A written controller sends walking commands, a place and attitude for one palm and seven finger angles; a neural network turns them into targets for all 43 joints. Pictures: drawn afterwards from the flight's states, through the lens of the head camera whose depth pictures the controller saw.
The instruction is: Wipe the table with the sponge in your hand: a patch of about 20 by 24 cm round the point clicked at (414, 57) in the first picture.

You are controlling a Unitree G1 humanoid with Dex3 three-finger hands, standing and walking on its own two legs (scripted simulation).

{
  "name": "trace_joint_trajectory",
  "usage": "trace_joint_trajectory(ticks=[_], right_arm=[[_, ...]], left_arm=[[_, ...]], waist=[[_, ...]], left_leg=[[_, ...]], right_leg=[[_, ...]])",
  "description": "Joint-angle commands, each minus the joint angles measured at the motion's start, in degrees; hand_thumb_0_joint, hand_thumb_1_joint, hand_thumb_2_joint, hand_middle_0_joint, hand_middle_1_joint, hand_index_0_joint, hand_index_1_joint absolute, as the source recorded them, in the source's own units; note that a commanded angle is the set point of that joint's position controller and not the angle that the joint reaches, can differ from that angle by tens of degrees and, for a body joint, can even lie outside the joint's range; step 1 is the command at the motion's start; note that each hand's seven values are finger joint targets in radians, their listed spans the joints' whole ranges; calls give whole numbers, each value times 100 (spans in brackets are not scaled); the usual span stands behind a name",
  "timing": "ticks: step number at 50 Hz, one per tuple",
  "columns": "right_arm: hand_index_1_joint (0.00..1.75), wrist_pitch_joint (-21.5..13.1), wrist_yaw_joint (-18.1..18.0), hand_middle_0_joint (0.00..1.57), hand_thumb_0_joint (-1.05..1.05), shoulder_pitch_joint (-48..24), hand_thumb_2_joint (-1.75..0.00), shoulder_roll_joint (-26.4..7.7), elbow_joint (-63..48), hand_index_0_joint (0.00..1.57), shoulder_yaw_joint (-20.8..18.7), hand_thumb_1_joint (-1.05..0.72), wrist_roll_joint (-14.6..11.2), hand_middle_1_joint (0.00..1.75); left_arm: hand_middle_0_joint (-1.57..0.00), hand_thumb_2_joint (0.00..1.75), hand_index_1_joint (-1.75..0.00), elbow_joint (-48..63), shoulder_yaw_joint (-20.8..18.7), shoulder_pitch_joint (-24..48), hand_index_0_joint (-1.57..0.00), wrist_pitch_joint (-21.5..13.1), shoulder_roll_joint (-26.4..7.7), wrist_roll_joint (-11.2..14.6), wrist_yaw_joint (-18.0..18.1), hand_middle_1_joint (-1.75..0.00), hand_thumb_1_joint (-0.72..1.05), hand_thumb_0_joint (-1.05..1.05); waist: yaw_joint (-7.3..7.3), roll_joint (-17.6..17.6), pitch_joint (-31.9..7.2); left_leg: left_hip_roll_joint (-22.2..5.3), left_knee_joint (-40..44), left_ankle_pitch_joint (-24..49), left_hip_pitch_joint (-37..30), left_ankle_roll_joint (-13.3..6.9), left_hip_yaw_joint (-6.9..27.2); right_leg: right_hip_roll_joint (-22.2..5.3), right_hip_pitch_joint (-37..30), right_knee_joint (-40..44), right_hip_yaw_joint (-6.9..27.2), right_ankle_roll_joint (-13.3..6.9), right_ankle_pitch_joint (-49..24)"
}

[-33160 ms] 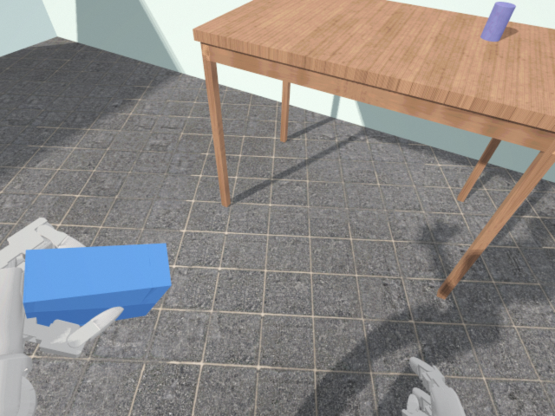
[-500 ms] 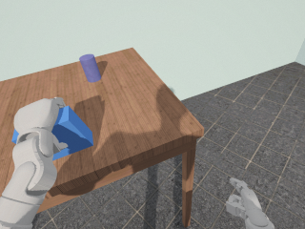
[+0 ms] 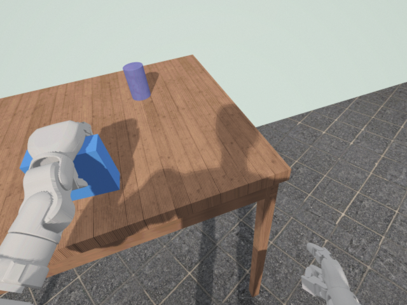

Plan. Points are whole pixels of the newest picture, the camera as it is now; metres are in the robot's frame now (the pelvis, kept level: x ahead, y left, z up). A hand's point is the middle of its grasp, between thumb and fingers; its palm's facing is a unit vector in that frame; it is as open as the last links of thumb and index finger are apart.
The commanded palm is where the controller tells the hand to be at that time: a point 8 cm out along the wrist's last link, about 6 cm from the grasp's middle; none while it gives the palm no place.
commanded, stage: wipe forward along the middle lane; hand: left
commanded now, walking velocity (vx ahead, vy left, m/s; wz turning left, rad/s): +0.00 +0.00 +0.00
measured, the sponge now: (81, 177) +0.31 +0.30 +0.12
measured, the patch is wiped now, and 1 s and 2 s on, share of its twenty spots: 0.90 0.90 0.90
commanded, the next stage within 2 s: slide back across to the first lane in 1.28 s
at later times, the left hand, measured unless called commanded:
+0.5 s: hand (74, 148) +0.35 +0.31 +0.16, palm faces +0.03 -0.02 -1.00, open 9.3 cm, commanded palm +0.33 +0.31 +0.19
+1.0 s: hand (81, 133) +0.40 +0.33 +0.16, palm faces -0.07 +0.01 -1.00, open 9.3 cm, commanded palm +0.39 +0.32 +0.19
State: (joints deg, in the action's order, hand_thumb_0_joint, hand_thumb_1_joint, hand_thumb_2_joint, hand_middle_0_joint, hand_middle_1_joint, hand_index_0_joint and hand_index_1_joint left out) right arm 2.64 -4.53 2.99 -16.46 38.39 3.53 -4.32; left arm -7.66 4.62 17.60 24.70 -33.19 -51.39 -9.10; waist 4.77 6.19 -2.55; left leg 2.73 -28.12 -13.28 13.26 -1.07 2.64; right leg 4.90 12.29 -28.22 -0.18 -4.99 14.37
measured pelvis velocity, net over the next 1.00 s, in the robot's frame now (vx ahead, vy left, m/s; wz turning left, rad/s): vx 0.01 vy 0.01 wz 0.02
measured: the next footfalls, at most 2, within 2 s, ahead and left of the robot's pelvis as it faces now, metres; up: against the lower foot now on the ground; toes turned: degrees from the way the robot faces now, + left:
none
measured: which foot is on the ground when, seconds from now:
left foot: down 0.00-1.00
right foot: down 0.00-1.00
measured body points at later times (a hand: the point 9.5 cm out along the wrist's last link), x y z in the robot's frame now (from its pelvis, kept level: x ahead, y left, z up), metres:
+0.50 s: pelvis +0.01 +0.02 +0.00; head -0.01 -0.02 +0.45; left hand +0.34 +0.31 +0.22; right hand +0.21 -0.21 -0.10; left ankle +0.02 +0.11 -0.74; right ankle +0.01 -0.06 -0.74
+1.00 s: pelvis +0.01 +0.01 +0.00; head +0.02 -0.02 +0.45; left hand +0.40 +0.32 +0.22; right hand +0.16 -0.24 -0.12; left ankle +0.02 +0.11 -0.74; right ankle +0.01 -0.06 -0.74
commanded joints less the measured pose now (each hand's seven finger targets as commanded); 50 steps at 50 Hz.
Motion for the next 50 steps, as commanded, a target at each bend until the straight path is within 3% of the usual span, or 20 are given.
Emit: trace_joint_trajectory(ticks=[1, 7, 9, 12, 15, 17, 19, 22, 23, 26, 31, 32, 34, 37, 38, 41, 42, 44, 47, 50], right_arm=[[30, -268, 6, 20, 0, -1099, -90, -584, -944, 20, -271, -90, -18, 30], [30, -251, 6, 20, 0, -1120, -90, -581, -994, 20, -237, -90, -69, 30], [30, -222, 18, 20, 0, -924, -90, -609, -912, 20, -268, -90, -58, 30], [30, -190, 23, 20, 0, -952, -90, -635, -935, 20, -248, -90, -68, 30], [30, -117, 42, 20, 0, -799, -90, -654, -890, 20, -279, -90, -47, 30], [30, -121, 60, 20, 0, -830, -90, -650, -945, 20, -253, -90, -61, 30], [30, -77, 81, 20, 0, -729, -90, -645, -931, 20, -276, -90, -59, 30], [30, -43, 65, 20, 0, -724, -90, -680, -925, 20, -265, -90, -71, 30], [30, -31, 55, 20, 0, -629, -90, -692, -904, 20, -283, -90, -49, 30], [30, 25, 59, 20, 0, -551, -90, -709, -846, 20, -303, -90, -61, 30], [30, 96, 53, 20, 0, -395, -90, -752, -828, 20, -310, -90, -63, 30], [30, 82, 50, 20, 0, -435, -90, -759, -858, 20, -281, -90, -74, 30], [30, 109, 36, 20, 0, -276, -90, -767, -818, 20, -312, -90, -76, 30], [30, 110, 22, 20, 0, -248, -90, -784, -832, 20, -298, -90, -88, 30], [30, 125, 11, 20, 0, -152, -90, -783, -805, 20, -323, -90, -76, 30], [30, 137, -2, 20, 0, -11, -90, -800, -755, 20, -350, -90, -85, 30], [30, 116, -7, 20, 0, -37, -90, -809, -766, 20, -332, -90, -95, 30], [30, 129, -21, 20, 0, 147, -90, -819, -704, 20, -370, -90, -87, 30], [30, 135, -28, 20, 0, 178, -90, -820, -739, 20, -364, -90, -82, 30], [30, 179, -22, 20, 0, 321, -90, -850, -663, 20, -403, -90, -83, 30]], left_arm=[[-120, 130, -160, 419, -648, 1674, -120, -14, -1158, -40, 257, -160, 10, 0], [-120, 130, -160, 185, -405, 2035, -120, 25, -962, -107, 250, -160, 10, 0], [-120, 130, -160, -32, -264, 2086, -120, 23, -836, -147, 250, -160, 10, 0], [-120, 130, -160, -216, -440, 2158, -120, -17, -1062, -178, 229, -160, 10, 0], [-120, 130, -160, -392, -293, 2122, -120, -53, -895, -202, 201, -160, 10, 0], [-120, 130, -160, -434, -439, 2163, -120, -98, -1043, -209, 198, -160, 10, 0], [-120, 130, -160, -448, -177, 2149, -120, -125, -738, -216, 193, -160, 10, 0], [-120, 130, -160, -766, -410, 2265, -120, -126, -1030, -255, 214, -160, 10, 0], [-120, 130, -160, -778, -192, 2360, -120, -147, -825, -257, 207, -160, 10, 0], [-120, 130, -160, -994, -130, 2516, -120, -148, -841, -339, 207, -160, 10, 0], [-120, 130, -160, -1438, -133, 2600, -120, -226, -919, -391, 159, -160, 10, 0], [-120, 130, -160, -1480, -334, 2659, -120, -263, -1146, -400, 150, -160, 10, 0], [-120, 130, -160, -1666, 6, 2866, -120, -312, -830, -437, 127, -160, 10, 0], [-120, 130, -160, -1966, -156, 3057, -120, -434, -1058, -494, 130, -160, 10, 0], [-120, 130, -160, -2054, 35, 3155, -120, -472, -879, -503, 132, -160, 10, 0], [-120, 130, -160, -2335, 68, 3557, -120, -585, -944, -546, 148, -160, 10, 0], [-120, 130, -160, -2416, -145, 3672, -120, -651, -1201, -533, 153, -160, 10, 0], [-120, 130, -160, -2571, 77, 3870, -120, -748, -995, -593, 173, -160, 10, 0], [-120, 130, -160, -2716, -76, 3926, -120, -902, -1156, -563, 206, -160, 10, 0], [-120, 130, -160, -2942, -61, 4040, -120, -987, -1206, -597, 255, -160, 10, 0]], waist=[[-10, -773, -957], [-54, -729, -889], [-101, -761, -908], [-81, -698, -952], [-129, -769, -936], [-101, -711, -949], [-158, -698, -909], [-156, -823, -771], [-212, -882, -851], [-256, -755, -828], [-311, -827, -835], [-264, -741, -825], [-388, -791, -783], [-363, -778, -783], [-434, -799, -773], [-486, -777, -818], [-432, -728, -865], [-534, -760, -978], [-471, -788, -1102], [-538, -776, -1087]], left_leg=[[12, 306, 625, -109, -210, 10], [-9, 462, 475, -145, -224, 83], [-7, 475, 488, -155, -216, 78], [-26, 496, 513, -129, -216, 99], [-8, 462, 658, -144, -226, 52], [-30, 490, 648, -119, -227, 104], [-18, 466, 742, -156, -225, 76], [-56, 528, 565, -71, -238, 116], [-17, 486, 610, -89, -245, 77], [-10, 477, 631, -80, -234, 50], [-10, 446, 628, 18, -249, 22], [-41, 490, 585, 62, -251, 79], [-27, 453, 545, 26, -259, 37], [-46, 481, 455, 133, -268, 87], [-30, 461, 426, 80, -283, 62], [-12, 426, 377, 115, -286, 55], [-36, 459, 384, 186, -283, 100], [-11, 393, 436, 97, -294, 57], [-5, 394, 508, 226, -304, 80], [3, 360, 486, 229, -313, 19]], right_leg=[[-490, -432, 640, 430, 152, -823], [-434, -267, 734, 414, 103, -494], [-441, -281, 714, 218, 129, -474], [-419, -314, 733, 318, 86, -542], [-420, -345, 710, 159, 126, -757], [-397, -327, 722, 251, 79, -711], [-404, -291, 699, 102, 106, -811], [-365, -162, 779, 189, 79, -576], [-386, -251, 753, 112, 110, -650], [-386, -182, 773, 102, 114, -697], [-388, -202, 784, 104, 130, -778], [-369, -155, 796, 167, 83, -669], [-376, -49, 807, 75, 124, -625], [-365, 16, 832, 136, 89, -511], [-365, 43, 839, 83, 117, -463], [-376, 104, 860, 102, 130, -438], [-378, 96, 859, 145, 92, -431], [-373, 107, 827, 105, 125, -502], [-388, -31, 839, 189, 106, -659], [-392, -16, 861, 188, 148, -684]])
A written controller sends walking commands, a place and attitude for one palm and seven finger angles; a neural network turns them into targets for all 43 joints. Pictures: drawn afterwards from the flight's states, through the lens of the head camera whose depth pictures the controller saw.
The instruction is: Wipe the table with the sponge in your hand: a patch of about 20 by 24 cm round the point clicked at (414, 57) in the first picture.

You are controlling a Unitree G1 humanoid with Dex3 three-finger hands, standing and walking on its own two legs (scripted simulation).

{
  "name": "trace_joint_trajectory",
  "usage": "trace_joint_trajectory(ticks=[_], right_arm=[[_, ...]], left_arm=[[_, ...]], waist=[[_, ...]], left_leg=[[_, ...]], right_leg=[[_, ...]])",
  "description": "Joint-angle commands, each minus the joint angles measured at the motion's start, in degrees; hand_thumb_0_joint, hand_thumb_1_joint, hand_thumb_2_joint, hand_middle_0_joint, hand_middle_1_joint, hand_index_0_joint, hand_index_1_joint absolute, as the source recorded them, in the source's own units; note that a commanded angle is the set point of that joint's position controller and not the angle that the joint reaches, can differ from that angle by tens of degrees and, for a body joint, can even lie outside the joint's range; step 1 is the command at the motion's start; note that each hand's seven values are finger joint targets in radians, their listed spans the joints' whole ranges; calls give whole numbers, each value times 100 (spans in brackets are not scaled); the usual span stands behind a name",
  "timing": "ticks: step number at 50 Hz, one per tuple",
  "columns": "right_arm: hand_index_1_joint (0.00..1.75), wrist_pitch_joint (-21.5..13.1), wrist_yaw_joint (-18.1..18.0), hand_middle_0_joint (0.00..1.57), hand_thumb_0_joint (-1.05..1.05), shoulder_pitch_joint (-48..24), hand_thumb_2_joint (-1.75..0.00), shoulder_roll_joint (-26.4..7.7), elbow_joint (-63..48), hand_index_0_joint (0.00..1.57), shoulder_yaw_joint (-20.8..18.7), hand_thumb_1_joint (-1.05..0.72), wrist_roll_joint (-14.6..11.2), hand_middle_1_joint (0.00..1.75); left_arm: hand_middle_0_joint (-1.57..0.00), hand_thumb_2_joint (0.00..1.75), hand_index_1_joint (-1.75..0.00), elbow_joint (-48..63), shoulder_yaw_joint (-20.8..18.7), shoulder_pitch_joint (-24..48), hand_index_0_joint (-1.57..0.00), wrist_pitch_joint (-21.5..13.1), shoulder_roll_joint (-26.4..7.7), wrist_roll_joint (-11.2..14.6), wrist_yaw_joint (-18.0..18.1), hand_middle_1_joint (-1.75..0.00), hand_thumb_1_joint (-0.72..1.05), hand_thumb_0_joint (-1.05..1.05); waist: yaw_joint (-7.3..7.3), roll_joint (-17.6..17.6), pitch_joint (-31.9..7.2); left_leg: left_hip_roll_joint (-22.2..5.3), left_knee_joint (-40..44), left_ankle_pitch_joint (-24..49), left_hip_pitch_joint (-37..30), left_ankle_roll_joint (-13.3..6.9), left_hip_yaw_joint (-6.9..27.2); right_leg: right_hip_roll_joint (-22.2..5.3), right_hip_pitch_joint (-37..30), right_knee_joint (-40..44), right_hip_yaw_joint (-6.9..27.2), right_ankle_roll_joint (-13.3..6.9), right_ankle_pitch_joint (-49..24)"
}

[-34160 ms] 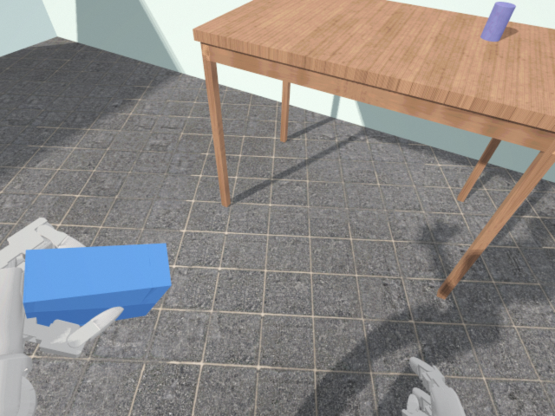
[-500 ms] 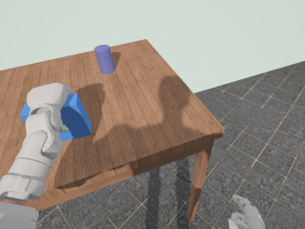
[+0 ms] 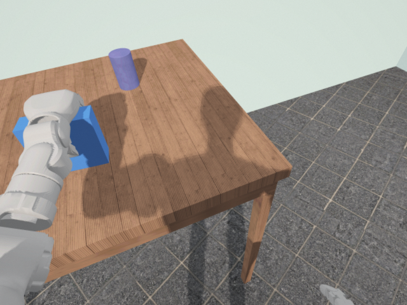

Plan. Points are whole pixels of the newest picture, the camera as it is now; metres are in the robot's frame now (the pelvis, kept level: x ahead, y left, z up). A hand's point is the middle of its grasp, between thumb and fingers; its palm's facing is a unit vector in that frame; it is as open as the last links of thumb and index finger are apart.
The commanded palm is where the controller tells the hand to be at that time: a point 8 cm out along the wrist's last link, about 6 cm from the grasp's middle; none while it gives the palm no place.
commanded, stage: wipe forward along the middle lane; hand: left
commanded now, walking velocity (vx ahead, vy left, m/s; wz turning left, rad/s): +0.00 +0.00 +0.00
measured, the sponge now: (71, 149) +0.39 +0.31 +0.11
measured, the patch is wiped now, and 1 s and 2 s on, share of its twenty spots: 0.90 0.90 0.90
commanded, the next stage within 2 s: slide back across to the first lane in 0.28 s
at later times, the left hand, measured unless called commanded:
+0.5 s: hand (68, 118) +0.44 +0.32 +0.16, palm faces -0.07 +0.01 -1.00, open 9.3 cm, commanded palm +0.41 +0.33 +0.19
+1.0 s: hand (26, 128) +0.40 +0.39 +0.16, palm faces -0.06 +0.00 -1.00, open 9.3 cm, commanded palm +0.37 +0.38 +0.22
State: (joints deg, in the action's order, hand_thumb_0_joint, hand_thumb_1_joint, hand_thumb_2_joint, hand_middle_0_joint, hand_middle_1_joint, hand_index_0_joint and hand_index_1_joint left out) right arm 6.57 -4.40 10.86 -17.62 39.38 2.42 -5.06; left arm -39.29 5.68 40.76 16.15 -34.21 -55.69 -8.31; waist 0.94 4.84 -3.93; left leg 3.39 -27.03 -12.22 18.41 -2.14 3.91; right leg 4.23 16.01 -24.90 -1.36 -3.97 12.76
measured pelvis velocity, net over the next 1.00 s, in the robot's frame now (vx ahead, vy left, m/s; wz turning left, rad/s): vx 0.03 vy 0.03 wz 0.00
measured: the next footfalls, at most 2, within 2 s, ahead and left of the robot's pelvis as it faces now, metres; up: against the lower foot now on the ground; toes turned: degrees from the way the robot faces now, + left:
none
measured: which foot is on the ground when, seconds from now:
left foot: down 0.00-1.00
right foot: down 0.00-1.00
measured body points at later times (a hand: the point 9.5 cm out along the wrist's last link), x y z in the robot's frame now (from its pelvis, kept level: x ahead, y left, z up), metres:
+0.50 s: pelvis +0.02 +0.00 +0.00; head +0.04 -0.02 +0.45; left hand +0.44 +0.31 +0.21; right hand +0.13 -0.27 -0.13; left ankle +0.01 +0.10 -0.74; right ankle +0.00 -0.08 -0.74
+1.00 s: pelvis +0.03 +0.03 +0.00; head +0.06 +0.01 +0.45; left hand +0.40 +0.38 +0.22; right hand +0.19 -0.22 -0.11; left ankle +0.01 +0.10 -0.74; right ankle +0.00 -0.08 -0.74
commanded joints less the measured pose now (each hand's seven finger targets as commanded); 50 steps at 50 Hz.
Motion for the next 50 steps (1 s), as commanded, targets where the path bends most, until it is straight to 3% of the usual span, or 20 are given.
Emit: trace_joint_trajectory(ticks=[1, 2, 4, 7, 11, 12, 15, 16, 17, 18, 19, 22, 25, 32, 34, 37, 42, 43, 47, 50], right_arm=[[30, -201, -38, 20, 0, -416, -90, -743, -732, 20, -290, -90, -3, 30], [30, -205, -45, 20, 0, -418, -90, -751, -715, 20, -284, -90, -8, 30], [30, -173, -32, 20, 0, -314, -90, -766, -687, 20, -303, -90, -12, 30], [30, -161, -2, 20, 0, -311, -90, -753, -731, 20, -321, -90, 10, 30], [30, -93, 13, 20, 0, -196, -90, -788, -669, 20, -351, -90, 6, 30], [30, -111, 14, 20, 0, -294, -90, -805, -689, 20, -351, -90, 16, 30], [30, -53, -2, 20, 0, -191, -90, -804, -650, 20, -364, -90, 5, 30], [30, -48, -5, 20, 0, -154, -90, -811, -616, 20, -357, -90, -1, 30], [30, -73, 8, 20, 0, -251, -90, -847, -623, 20, -345, -90, 15, 30], [30, -48, -11, 20, 0, -121, -90, -821, -597, 20, -361, -90, 5, 30], [30, -47, 4, 20, 0, -105, -90, -817, -621, 20, -376, -90, 14, 30], [30, -7, 10, 20, 0, -234, -90, -806, -725, 20, -356, -90, 42, 30], [30, 65, 23, 20, 0, -282, -90, -821, -771, 20, -358, -90, 41, 30], [30, 71, 74, 20, 0, -500, -90, -804, -896, 20, -338, -90, 27, 30], [30, 63, 93, 20, 0, -444, -90, -795, -935, 20, -378, -90, 59, 30], [30, 0, 94, 20, 0, -565, -90, -747, -1033, 20, -366, -90, 37, 30], [30, -93, 72, 20, 0, -578, -90, -748, -1022, 20, -377, -90, 62, 30], [30, -79, 58, 20, 0, -479, -90, -767, -942, 20, -388, -90, 73, 30], [30, -135, 89, 20, 0, -566, -90, -748, -981, 20, -371, -90, 54, 30], [30, -113, 111, 20, 0, -434, -90, -781, -926, 20, -410, -90, 96, 30]], left_arm=[[-120, 130, -160, 128, -221, 1808, -120, -150, -1206, -161, 193, -160, 10, 0], [-120, 130, -160, 39, -398, 1904, -120, -206, -1393, -183, 191, -160, 10, 0], [-120, 130, -160, -121, -223, 1888, -120, -239, -1254, -209, 195, -160, 10, 0], [-120, 130, -160, -21, -318, 1855, -120, -330, -1279, -222, 205, -160, 10, 0], [-120, 130, -160, -179, -307, 1895, -120, -355, -1298, -221, 274, -160, 10, 0], [-120, 130, -160, -246, -537, 1847, -120, -366, -1541, -162, 274, -160, 10, 0], [-120, 130, -160, -240, -370, 1922, -120, -390, -1406, -193, 292, -160, 10, 0], [-120, 130, -160, -359, -387, 2045, -120, -381, -1481, -218, 295, -160, 10, 0], [-120, 130, -160, -532, -602, 2157, -120, -353, -1785, -164, 283, -160, 10, 0], [-120, 130, -160, -532, -422, 2057, -120, -393, -1543, -238, 280, -160, 10, 0], [-120, 130, -160, -493, -418, 1948, -120, -425, -1503, -237, 278, -160, 10, 0], [-120, 130, -160, -112, -873, 1867, -120, -533, -2034, -258, 287, -160, 10, 0], [-120, 130, -160, -52, -1056, 1554, -120, -506, -2255, -232, 307, -160, 10, 0], [-120, 130, -160, 554, -1374, 1701, -120, -435, -2684, -212, 240, -160, 10, 0], [-120, 130, -160, 848, -1377, 1479, -120, -436, -2659, -231, 196, -160, 10, 0], [-120, 130, -160, 1337, -1323, 1585, -120, -472, -2536, -152, 107, -160, 10, 0], [-120, 130, -160, 1852, -1683, 1561, -120, -550, -2863, -18, 26, -160, 10, 0], [-120, 130, -160, 1629, -1519, 1582, -120, -518, -2720, -48, -2, -160, 10, 0], [-120, 130, -160, 1945, -1562, 1498, -120, -615, -2693, -28, -58, -160, 10, 0], [-120, 130, -160, 1914, -1574, 1407, -120, -622, -2704, -83, -68, -160, 10, 0]], waist=[[-158, -668, -954], [-137, -621, -972], [-190, -684, -942], [-114, -510, -1203], [-182, -701, -1119], [-64, -691, -1204], [-193, -758, -1201], [-225, -743, -1111], [-93, -784, -1120], [-208, -741, -1118], [-174, -758, -1190], [-16, -522, -1573], [7, -593, -1402], [100, -170, -1498], [113, -176, -1713], [89, 28, -1639], [126, 44, -1798], [19, -16, -1587], [84, 235, -1669], [56, 159, -1686]], left_leg=[[-57, 239, 395, -237, -210, -106], [-88, 270, 464, -201, -200, -74], [-63, 247, 455, -188, -210, -115], [-65, 223, 771, -250, -213, -98], [-62, 178, 764, -192, -226, -166], [-51, 198, 857, -131, -218, -142], [-56, 177, 803, -190, -240, -213], [-55, 179, 780, -140, -237, -214], [-40, 216, 841, -10, -215, -173], [-57, 196, 801, -101, -242, -216], [-50, 172, 864, -153, -237, -216], [-50, 179, 1153, -200, -239, -189], [-47, 189, 1135, -175, -245, -242], [-56, 288, 1418, -438, -244, -138], [-49, 208, 1720, -615, -256, -144], [-86, 214, 1912, -857, -257, -51], [-101, 163, 2347, -1144, -234, 46], [-107, 149, 2358, -1163, -228, 55], [-159, 173, 2699, -1404, -136, 172], [-199, 145, 3031, -1534, -34, 262]], right_leg=[[-335, -438, 523, 315, 48, -584], [-325, -415, 507, 333, 11, -646], [-323, -431, 513, 310, 47, -668], [-332, -551, 450, 350, -1, -1068], [-335, -586, 447, 349, 52, -1228], [-353, -648, 425, 374, 14, -1336], [-344, -641, 446, 366, 80, -1326], [-347, -607, 459, 380, 79, -1319], [-368, -612, 436, 364, 32, -1360], [-324, -600, 422, 368, 71, -1270], [-337, -660, 427, 367, 72, -1393], [-369, -1016, 328, 443, 8, -1742], [-356, -1088, 342, 412, 45, -1732], [-330, -1114, 359, 385, -43, -1626], [-335, -1282, 298, 345, -32, -1945], [-312, -1050, 335, 311, -87, -1846], [-307, -1108, 321, 286, -108, -2046], [-279, -971, 359, 218, -95, -1998], [-272, -828, 389, 195, -136, -1868], [-256, -765, 410, 107, -117, -1826]])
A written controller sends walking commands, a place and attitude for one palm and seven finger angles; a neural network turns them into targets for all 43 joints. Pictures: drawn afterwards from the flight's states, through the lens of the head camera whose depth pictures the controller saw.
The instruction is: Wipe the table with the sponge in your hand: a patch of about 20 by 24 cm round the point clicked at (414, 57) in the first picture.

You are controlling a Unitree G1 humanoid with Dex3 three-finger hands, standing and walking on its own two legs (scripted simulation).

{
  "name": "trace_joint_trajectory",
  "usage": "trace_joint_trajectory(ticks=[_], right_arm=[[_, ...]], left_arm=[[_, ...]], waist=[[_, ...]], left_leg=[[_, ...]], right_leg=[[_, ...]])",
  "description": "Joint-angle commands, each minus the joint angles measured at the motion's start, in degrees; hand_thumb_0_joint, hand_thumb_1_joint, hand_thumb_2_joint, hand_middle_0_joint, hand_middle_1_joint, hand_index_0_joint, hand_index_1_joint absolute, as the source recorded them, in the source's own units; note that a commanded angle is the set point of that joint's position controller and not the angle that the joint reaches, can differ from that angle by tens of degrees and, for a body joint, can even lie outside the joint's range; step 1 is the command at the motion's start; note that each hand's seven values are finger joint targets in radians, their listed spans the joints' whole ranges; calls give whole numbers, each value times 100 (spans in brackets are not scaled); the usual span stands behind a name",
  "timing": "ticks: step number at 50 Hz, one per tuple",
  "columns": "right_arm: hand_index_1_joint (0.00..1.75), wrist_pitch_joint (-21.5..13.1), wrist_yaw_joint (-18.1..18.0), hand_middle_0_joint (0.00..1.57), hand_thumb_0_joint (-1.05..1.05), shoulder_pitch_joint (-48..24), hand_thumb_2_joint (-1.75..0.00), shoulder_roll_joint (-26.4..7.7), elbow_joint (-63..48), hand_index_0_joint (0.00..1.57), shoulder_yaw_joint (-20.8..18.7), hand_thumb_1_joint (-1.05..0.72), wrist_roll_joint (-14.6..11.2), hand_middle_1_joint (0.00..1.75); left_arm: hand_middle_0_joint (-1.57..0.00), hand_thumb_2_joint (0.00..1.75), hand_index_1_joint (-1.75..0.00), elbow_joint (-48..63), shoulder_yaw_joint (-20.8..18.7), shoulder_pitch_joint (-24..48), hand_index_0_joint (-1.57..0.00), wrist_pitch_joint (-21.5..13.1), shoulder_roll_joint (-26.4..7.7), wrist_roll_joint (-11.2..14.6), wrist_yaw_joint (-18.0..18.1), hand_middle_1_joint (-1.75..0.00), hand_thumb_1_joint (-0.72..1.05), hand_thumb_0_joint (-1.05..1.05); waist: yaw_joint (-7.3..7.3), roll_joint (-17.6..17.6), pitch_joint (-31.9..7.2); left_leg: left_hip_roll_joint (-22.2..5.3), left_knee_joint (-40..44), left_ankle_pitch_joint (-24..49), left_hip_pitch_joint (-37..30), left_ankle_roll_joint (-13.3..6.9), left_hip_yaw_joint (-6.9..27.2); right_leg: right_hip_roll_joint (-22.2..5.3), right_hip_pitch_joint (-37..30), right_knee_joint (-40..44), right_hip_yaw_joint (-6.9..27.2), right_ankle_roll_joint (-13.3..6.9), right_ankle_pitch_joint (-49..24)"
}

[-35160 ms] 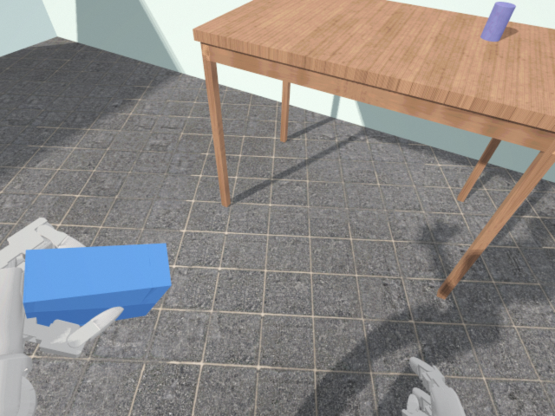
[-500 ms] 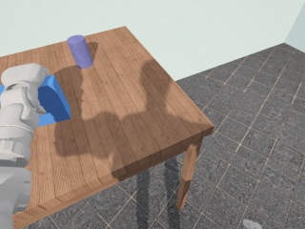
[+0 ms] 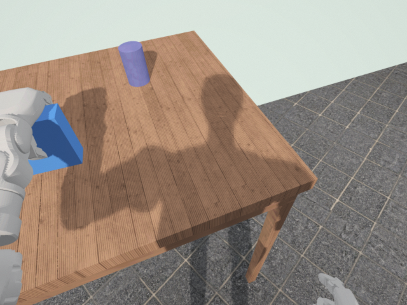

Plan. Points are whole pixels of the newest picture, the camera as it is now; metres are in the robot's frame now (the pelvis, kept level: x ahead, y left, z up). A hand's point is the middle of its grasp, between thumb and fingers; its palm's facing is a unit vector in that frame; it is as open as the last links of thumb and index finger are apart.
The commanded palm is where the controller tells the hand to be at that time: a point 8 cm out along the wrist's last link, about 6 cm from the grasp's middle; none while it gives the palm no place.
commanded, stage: slide back across to the first lane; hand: left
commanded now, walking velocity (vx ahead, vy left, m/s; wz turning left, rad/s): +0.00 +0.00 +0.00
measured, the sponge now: (40, 149) +0.36 +0.36 +0.11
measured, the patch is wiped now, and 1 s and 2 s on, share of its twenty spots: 0.90 0.90 0.90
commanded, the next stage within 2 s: wipe back along the first lane in 0.02 s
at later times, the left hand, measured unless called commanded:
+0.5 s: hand (24, 145) +0.34 +0.36 +0.16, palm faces +0.02 +0.01 -1.00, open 9.3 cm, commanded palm +0.30 +0.35 +0.20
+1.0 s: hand (20, 161) +0.30 +0.34 +0.16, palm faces +0.05 +0.01 -1.00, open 9.3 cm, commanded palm +0.25 +0.33 +0.18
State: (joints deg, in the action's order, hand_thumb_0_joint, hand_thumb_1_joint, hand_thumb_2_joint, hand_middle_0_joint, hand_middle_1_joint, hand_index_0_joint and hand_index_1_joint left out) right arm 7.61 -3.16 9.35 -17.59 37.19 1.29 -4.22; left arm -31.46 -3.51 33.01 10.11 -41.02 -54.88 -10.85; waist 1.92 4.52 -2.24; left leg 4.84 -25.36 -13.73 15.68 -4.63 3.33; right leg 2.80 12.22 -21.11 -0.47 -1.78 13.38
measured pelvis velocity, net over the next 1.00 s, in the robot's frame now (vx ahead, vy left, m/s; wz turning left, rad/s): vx -0.01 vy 0.01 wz -0.01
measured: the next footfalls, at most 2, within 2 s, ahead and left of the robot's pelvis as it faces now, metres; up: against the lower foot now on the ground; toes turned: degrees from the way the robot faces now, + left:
none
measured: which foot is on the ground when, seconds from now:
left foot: down 0.00-1.00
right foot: down 0.00-1.00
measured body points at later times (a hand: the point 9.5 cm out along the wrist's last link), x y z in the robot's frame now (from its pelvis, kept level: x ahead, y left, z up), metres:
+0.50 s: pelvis -0.01 +0.02 +0.00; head +0.00 +0.00 +0.45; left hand +0.33 +0.35 +0.21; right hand +0.17 -0.20 -0.11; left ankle -0.02 +0.07 -0.74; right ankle -0.03 -0.11 -0.74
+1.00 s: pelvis -0.01 +0.01 +0.00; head -0.01 -0.03 +0.45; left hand +0.30 +0.34 +0.21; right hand +0.19 -0.22 -0.10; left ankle -0.02 +0.07 -0.74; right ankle -0.03 -0.11 -0.74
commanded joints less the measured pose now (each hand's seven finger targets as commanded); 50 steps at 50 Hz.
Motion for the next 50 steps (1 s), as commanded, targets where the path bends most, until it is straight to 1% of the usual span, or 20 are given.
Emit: trace_joint_trajectory(ticks=[1, 5, 9, 13, 19, 21, 22, 23, 24, 25, 27, 28, 32, 34, 37, 39, 42, 43, 44, 50], right_arm=[[30, -217, -9, 20, 0, -312, -90, -768, -725, 20, -303, -90, 12, 30], [30, -226, -1, 20, 0, -271, -90, -793, -691, 20, -314, -90, 54, 30], [30, -280, 63, 20, 0, -381, -90, -721, -816, 20, -311, -90, 33, 30], [30, -321, 116, 20, 0, -507, -90, -689, -872, 20, -294, -90, 44, 30], [30, -366, 130, 20, 0, -720, -90, -684, -807, 20, -247, -90, 21, 30], [30, -348, 125, 20, 0, -736, -90, -705, -746, 20, -238, -90, 23, 30], [30, -380, 122, 20, 0, -865, -90, -689, -819, 20, -182, -90, -6, 30], [30, -363, 108, 20, 0, -785, -90, -698, -776, 20, -191, -90, 17, 30], [30, -358, 117, 20, 0, -767, -90, -714, -751, 20, -192, -90, -2, 30], [30, -350, 112, 20, 0, -799, -90, -698, -774, 20, -190, -90, 9, 30], [30, -376, 143, 20, 0, -920, -90, -682, -884, 20, -153, -90, 1, 30], [30, -360, 151, 20, 0, -857, -90, -657, -887, 20, -174, -90, 24, 30], [30, -325, 212, 20, 0, -1006, -90, -650, -986, 20, -151, -90, 14, 30], [30, -305, 231, 20, 0, -986, -90, -648, -985, 20, -184, -90, 15, 30], [30, -329, 254, 20, 0, -1193, -90, -595, -1099, 20, -157, -90, 4, 30], [30, -297, 234, 20, 0, -1093, -90, -659, -993, 20, -185, -90, 18, 30], [30, -301, 207, 20, 0, -1271, -90, -649, -1031, 20, -137, -90, -19, 30], [30, -288, 177, 20, 0, -1182, -90, -657, -1000, 20, -147, -90, 5, 30], [30, -292, 174, 20, 0, -1159, -90, -676, -960, 20, -146, -90, -16, 30], [30, -302, 150, 20, 0, -1204, -90, -635, -1059, 20, -114, -90, 3, 30]], left_arm=[[-120, 130, -160, 1194, -583, 2173, -120, -26, -1917, -140, 175, -160, 10, 0], [-120, 130, -160, 1222, -913, 2019, -120, -96, -2229, -146, 179, -160, 10, 0], [-120, 130, -160, 1715, -438, 1732, -120, -125, -1536, -10, 142, -160, 10, 0], [-120, 130, -160, 2076, -280, 1386, -120, -7, -1175, 103, 218, -160, 10, 0], [-120, 130, -160, 2009, -148, 1303, -120, 346, -942, 114, 426, -160, 10, 0], [-120, 130, -160, 1795, -220, 1204, -120, 448, -1016, 126, 444, -160, 10, 0], [-120, 130, -160, 1743, -382, 1052, -120, 491, -1127, 152, 439, -160, 10, 0], [-120, 130, -160, 1642, -141, 1026, -120, 533, -898, 162, 404, -160, 10, 0], [-120, 130, -160, 1651, -230, 1034, -120, 542, -1027, 149, 390, -160, 10, 0], [-120, 130, -160, 1645, -103, 1033, -120, 557, -902, 130, 352, -160, 10, 0], [-120, 130, -160, 1755, -392, 640, -120, 540, -1094, 149, 337, -160, 10, 0], [-120, 130, -160, 1845, -118, 488, -120, 537, -774, 174, 300, -160, 10, 0], [-120, 130, -160, 2155, -446, -93, -120, 544, -942, 299, 251, -160, 10, 0], [-120, 130, -160, 2343, -214, -334, -120, 583, -642, 350, 233, -160, 10, 0], [-120, 130, -160, 2722, -334, -815, -120, 649, -593, 458, 253, -160, 10, 0], [-120, 130, -160, 2642, -326, -929, -120, 748, -603, 499, 278, -160, 10, 0], [-120, 130, -160, 2663, -450, -1100, -120, 884, -705, 537, 274, -160, 10, 0], [-120, 130, -160, 2585, -241, -1132, -120, 940, -519, 547, 253, -160, 10, 0], [-120, 130, -160, 2603, -221, -993, -120, 961, -565, 506, 235, -160, 10, 0], [-120, 130, -160, 2857, -429, -1560, -120, 1005, -727, 576, 101, -160, 10, 0]], waist=[[-45, 185, -1853], [27, 224, -1975], [18, 314, -1935], [83, 289, -1803], [141, 35, -1557], [151, -103, -1425], [240, -89, -1397], [160, -242, -1356], [158, -224, -1402], [139, -218, -1333], [297, -9, -1420], [244, -87, -1425], [322, -66, -1272], [272, -150, -1142], [381, -56, -1089], [306, -372, -989], [346, -419, -902], [291, -513, -878], [231, -473, -869], [328, -399, -1111]], left_leg=[[-354, -10, 3155, -1301, 225, 336], [-387, 5, 3456, -1399, 304, 404], [-473, 8, 3689, -1675, 403, 577], [-521, 123, 3308, -1690, 460, 720], [-465, 356, 2313, -1320, 507, 666], [-427, 418, 1945, -1148, 480, 563], [-423, 469, 1795, -1023, 442, 533], [-386, 445, 1810, -1004, 422, 486], [-410, 459, 1800, -993, 434, 488], [-423, 484, 1745, -1014, 446, 513], [-443, 498, 1861, -980, 444, 520], [-424, 435, 2042, -1043, 440, 494], [-468, 441, 2064, -912, 412, 467], [-487, 411, 2110, -962, 423, 471], [-491, 428, 2025, -897, 403, 478], [-445, 383, 1833, -779, 349, 356], [-417, 386, 1661, -622, 280, 290], [-390, 338, 1643, -625, 252, 229], [-394, 323, 1634, -626, 261, 232], [-329, 119, 1921, -647, 186, 141]], right_leg=[[-120, -362, 49, 27, -331, -1823], [-108, -396, 66, -10, -350, -1785], [-114, -172, 105, -31, -325, -1544], [-91, -66, 128, -36, -349, -1166], [-100, -159, 132, -56, -346, -864], [-90, -227, 176, -62, -353, -798], [-80, -318, 176, -8, -400, -758], [-85, -362, 184, -73, -377, -815], [-97, -356, 181, -86, -350, -801], [-88, -302, 189, -96, -344, -769], [-79, -441, 146, -20, -397, -796], [-89, -479, 131, -88, -376, -892], [-89, -524, 140, -36, -365, -950], [-94, -426, 134, -107, -317, -944], [-85, -478, 114, -35, -340, -927], [-100, -506, 124, -72, -302, -1008], [-85, -540, 110, 3, -320, -1019], [-108, -544, 96, -65, -289, -1074], [-105, -477, 96, -62, -277, -1084], [-136, -716, -44, -14, -263, -1568]])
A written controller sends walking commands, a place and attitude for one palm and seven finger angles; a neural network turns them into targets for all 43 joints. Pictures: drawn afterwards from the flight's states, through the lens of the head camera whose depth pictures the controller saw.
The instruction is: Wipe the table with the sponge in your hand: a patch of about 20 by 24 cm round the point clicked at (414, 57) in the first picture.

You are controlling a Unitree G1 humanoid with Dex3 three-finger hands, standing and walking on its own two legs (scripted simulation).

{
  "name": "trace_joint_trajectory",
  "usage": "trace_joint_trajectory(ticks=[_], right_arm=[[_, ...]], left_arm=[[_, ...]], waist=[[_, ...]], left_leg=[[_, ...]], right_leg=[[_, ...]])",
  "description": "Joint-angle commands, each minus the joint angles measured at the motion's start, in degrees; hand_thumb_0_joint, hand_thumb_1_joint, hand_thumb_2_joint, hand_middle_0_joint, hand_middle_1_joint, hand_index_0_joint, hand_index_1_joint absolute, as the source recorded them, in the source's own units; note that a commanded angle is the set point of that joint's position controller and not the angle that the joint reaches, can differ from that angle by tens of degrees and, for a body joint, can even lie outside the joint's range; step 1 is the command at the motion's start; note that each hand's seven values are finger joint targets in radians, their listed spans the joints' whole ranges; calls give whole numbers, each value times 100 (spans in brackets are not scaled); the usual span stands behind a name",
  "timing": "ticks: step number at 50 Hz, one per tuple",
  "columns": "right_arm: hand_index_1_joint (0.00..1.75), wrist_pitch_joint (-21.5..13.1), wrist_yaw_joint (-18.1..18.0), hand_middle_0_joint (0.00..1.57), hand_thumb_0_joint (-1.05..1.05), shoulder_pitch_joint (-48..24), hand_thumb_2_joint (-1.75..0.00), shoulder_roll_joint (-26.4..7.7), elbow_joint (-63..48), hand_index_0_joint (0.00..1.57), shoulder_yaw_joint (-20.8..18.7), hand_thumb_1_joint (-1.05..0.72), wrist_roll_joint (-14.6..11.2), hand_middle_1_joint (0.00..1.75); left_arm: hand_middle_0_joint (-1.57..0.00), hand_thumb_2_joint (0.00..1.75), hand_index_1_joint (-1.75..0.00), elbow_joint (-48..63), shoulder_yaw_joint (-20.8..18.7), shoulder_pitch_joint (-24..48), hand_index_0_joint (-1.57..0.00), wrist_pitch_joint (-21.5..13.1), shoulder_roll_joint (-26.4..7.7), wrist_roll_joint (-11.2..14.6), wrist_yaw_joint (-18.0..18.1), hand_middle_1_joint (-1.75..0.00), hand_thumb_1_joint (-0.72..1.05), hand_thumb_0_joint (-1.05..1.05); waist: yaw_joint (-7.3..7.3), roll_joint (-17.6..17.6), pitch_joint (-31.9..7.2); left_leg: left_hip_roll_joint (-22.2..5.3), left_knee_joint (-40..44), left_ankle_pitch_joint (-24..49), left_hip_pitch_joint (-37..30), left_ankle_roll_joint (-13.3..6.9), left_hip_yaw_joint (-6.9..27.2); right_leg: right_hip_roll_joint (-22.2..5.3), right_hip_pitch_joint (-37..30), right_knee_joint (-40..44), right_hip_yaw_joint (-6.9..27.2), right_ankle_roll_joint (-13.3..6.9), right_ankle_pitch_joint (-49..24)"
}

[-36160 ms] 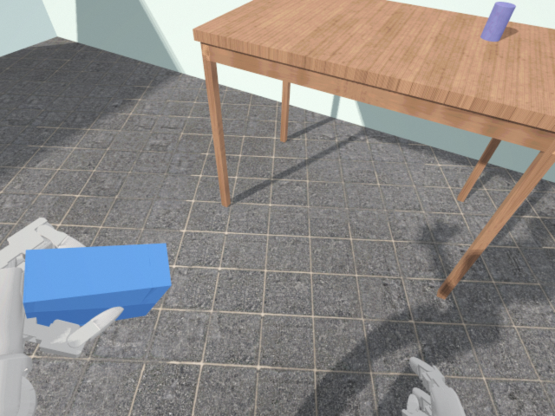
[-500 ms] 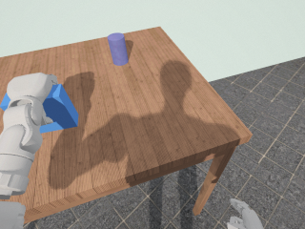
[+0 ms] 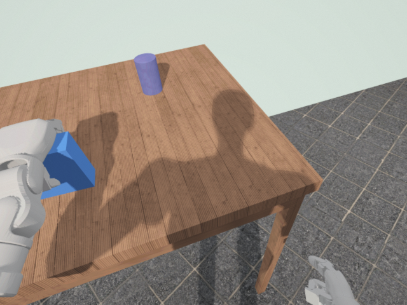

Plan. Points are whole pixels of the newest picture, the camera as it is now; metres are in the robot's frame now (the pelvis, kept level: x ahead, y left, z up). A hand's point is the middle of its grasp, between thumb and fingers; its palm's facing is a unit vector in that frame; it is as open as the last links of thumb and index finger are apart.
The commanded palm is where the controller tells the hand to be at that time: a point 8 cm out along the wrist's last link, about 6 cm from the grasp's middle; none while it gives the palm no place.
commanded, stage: wipe back along the first lane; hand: left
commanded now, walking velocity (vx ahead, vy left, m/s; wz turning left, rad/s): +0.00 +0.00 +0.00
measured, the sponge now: (53, 175) +0.31 +0.34 +0.11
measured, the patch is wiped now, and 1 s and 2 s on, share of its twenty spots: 0.90 0.90 0.90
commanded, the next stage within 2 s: lift the sponge slowly off the table in 0.74 s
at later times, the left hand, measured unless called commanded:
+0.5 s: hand (40, 180) +0.26 +0.32 +0.16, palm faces +0.10 -0.01 -0.99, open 9.3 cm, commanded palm +0.21 +0.30 +0.18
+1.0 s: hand (34, 199) +0.22 +0.30 +0.16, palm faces +0.19 -0.05 -0.98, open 9.2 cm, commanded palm +0.18 +0.28 +0.19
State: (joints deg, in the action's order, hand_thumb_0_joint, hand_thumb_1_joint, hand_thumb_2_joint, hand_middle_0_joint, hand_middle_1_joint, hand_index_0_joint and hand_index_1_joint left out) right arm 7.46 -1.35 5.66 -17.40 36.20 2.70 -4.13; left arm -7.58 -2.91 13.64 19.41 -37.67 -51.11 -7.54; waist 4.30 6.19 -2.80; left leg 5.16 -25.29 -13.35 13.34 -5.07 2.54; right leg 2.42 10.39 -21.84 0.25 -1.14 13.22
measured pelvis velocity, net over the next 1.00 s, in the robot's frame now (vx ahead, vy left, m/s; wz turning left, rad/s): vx -0.01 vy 0.00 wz -0.02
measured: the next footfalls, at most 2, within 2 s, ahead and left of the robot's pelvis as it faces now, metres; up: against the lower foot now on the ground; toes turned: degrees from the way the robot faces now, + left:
none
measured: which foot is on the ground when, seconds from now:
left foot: down 0.00-1.00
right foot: down 0.00-1.00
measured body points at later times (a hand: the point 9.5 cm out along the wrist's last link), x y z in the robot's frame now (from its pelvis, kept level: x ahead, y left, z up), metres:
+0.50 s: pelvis +0.00 -0.01 +0.00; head -0.01 -0.04 +0.44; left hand +0.25 +0.31 +0.21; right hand +0.23 -0.22 -0.09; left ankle -0.01 +0.06 -0.74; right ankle -0.02 -0.11 -0.74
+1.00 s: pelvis -0.01 +0.00 -0.01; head -0.03 -0.04 +0.44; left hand +0.21 +0.30 +0.21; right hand +0.23 -0.20 -0.08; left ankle -0.01 +0.06 -0.74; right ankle -0.02 -0.11 -0.74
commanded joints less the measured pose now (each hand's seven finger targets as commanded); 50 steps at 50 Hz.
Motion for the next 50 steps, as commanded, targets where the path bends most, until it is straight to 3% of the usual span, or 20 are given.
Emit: trace_joint_trajectory(ticks=[1, 2, 3, 7, 9, 10, 12, 16, 17, 20, 22, 30, 32, 35, 37, 39, 42, 45, 47, 50], right_arm=[[30, -286, -13, 20, 0, -875, -90, -625, -1008, 20, -252, -90, -6, 30], [30, -325, 15, 20, 0, -1045, -90, -567, -1117, 20, -217, -90, -21, 30], [30, -307, 8, 20, 0, -887, -90, -570, -1107, 20, -227, -90, 8, 30], [30, -295, 36, 20, 0, -1114, -90, -555, -1192, 20, -203, -90, -3, 30], [30, -279, 19, 20, 0, -984, -90, -539, -1194, 20, -202, -90, 0, 30], [30, -262, -9, 20, 0, -940, -90, -576, -1132, 20, -215, -90, 16, 30], [30, -314, -9, 20, 0, -1226, -90, -520, -1236, 20, -178, -90, -31, 30], [30, -307, -97, 20, 0, -1054, -90, -572, -1109, 20, -206, -90, -14, 30], [30, -363, -93, 20, 0, -1308, -90, -525, -1190, 20, -166, -90, -42, 30], [30, -338, -87, 20, 0, -1143, -90, -524, -1184, 20, -176, -90, -9, 30], [30, -374, -77, 20, 0, -1384, -90, -487, -1218, 20, -142, -90, -32, 30], [30, -370, -75, 20, 0, -1292, -90, -477, -1222, 20, -125, -90, 8, 30], [30, -405, -36, 20, 0, -1553, -90, -415, -1309, 20, -95, -90, -36, 30], [30, -401, -31, 20, 0, -1362, -90, -447, -1251, 20, -134, -90, -6, 30], [30, -458, -3, 20, 0, -1656, -90, -391, -1338, 20, -115, -90, -41, 30], [30, -461, -14, 20, 0, -1485, -90, -426, -1264, 20, -136, -90, -34, 30], [30, -499, -33, 20, 0, -1674, -90, -411, -1280, 20, -133, -90, -42, 30], [30, -476, -83, 20, 0, -1518, -90, -425, -1213, 20, -128, -90, -12, 30], [30, -561, -81, 20, 0, -1759, -90, -367, -1315, 20, -86, -90, -39, 30], [30, -551, -116, 20, 0, -1538, -90, -401, -1202, 20, -104, -90, 1, 30]], left_arm=[[-120, 130, -160, 674, -469, 184, -120, 34, -988, 237, -250, -160, 10, 0], [-120, 130, -160, 911, -518, -66, -120, 40, -929, 283, -274, -160, 10, 0], [-120, 130, -160, 976, -497, -252, -120, 26, -876, 329, -282, -160, 10, 0], [-120, 130, -160, 1468, -893, -786, -120, 49, -1124, 442, -256, -160, 10, 0], [-120, 130, -160, 1641, -662, -763, -120, 101, -873, 504, -208, -160, 10, 0], [-120, 130, -160, 1514, -776, -763, -120, 139, -992, 484, -169, -160, 10, 0], [-120, 130, -160, 1833, -644, -818, -120, 235, -822, 484, -130, -160, 10, 0], [-120, 130, -160, 1667, -541, -601, -120, 399, -836, 410, -54, -160, 10, 0], [-120, 130, -160, 1797, -554, -710, -120, 475, -823, 396, -71, -160, 10, 0], [-120, 130, -160, 1984, -352, -902, -120, 515, -627, 422, -129, -160, 10, 0], [-120, 130, -160, 2085, -472, -1051, -120, 575, -704, 419, -144, -160, 10, 0], [-120, 130, -160, 2336, -639, -1590, -120, 567, -754, 567, -133, -160, 10, 0], [-120, 130, -160, 2672, -573, -1717, -120, 602, -597, 569, -103, -160, 10, 0], [-120, 130, -160, 2701, -438, -1896, -120, 642, -415, 589, -16, -160, 10, 0], [-120, 130, -160, 3090, -441, -2071, -120, 709, -343, 582, 47, -160, 10, 0], [-120, 130, -160, 3053, -243, -1867, -120, 780, -192, 558, 106, -160, 10, 0], [-120, 130, -160, 3221, -464, -2063, -120, 847, -361, 551, 175, -160, 10, 0], [-120, 130, -160, 3193, -329, -1761, -120, 875, -312, 514, 197, -160, 10, 0], [-120, 130, -160, 3560, -304, -1605, -120, 886, -317, 455, 216, -160, 10, 0], [-120, 130, -160, 3357, -336, -1542, -120, 886, -378, 463, 224, -160, 10, 0]], waist=[[112, -508, -1142], [171, -397, -1195], [145, -604, -1152], [241, -631, -1042], [158, -661, -879], [152, -736, -764], [203, -541, -755], [113, -673, -748], [185, -645, -740], [164, -579, -957], [217, -570, -907], [287, -685, -767], [318, -479, -686], [282, -625, -585], [355, -500, -652], [253, -580, -569], [334, -637, -667], [292, -525, -598], [332, -306, -715], [299, -481, -600]], left_leg=[[-355, 57, 2029, -466, 230, 197], [-379, 49, 2117, -455, 222, 250], [-375, -27, 2206, -457, 205, 218], [-357, -95, 2195, -306, 193, 189], [-365, -94, 2049, -294, 203, 156], [-362, -85, 1940, -245, 205, 156], [-352, -54, 1825, -233, 213, 208], [-346, -45, 1544, -223, 223, 164], [-343, -37, 1498, -195, 208, 216], [-356, -74, 1680, -299, 223, 191], [-359, -51, 1515, -248, 213, 232], [-389, -60, 1431, -160, 231, 214], [-414, 5, 1363, -153, 243, 276], [-441, 32, 1285, -128, 271, 261], [-457, 78, 1206, -144, 269, 329], [-481, 91, 1104, -112, 307, 316], [-462, 101, 1000, -130, 278, 338], [-462, 112, 1091, -159, 316, 317], [-480, 172, 1067, -233, 308, 407], [-489, 168, 1088, -210, 329, 377]], right_leg=[[-118, -589, -17, -77, -310, -1725], [-97, -604, -42, 13, -351, -1781], [-120, -616, -78, -72, -311, -1914], [-105, -634, -149, 87, -296, -2151], [-145, -479, -133, -53, -237, -1974], [-117, -395, -112, -52, -241, -1864], [-71, -347, -104, 95, -296, -1713], [-101, -269, -94, -10, -245, -1429], [-53, -268, -92, 156, -309, -1394], [-108, -367, -161, -29, -254, -1538], [-48, -337, -149, 151, -297, -1417], [-100, -316, -185, -30, -235, -1279], [-20, -226, -171, 120, -285, -1134], [-58, -160, -168, -60, -234, -1010], [13, -166, -186, 117, -284, -913], [-26, -87, -195, -40, -238, -776], [35, -147, -186, 162, -287, -733], [-19, -117, -202, -24, -267, -733], [56, -145, -235, 138, -331, -692], [-1, -120, -202, -27, -291, -676]])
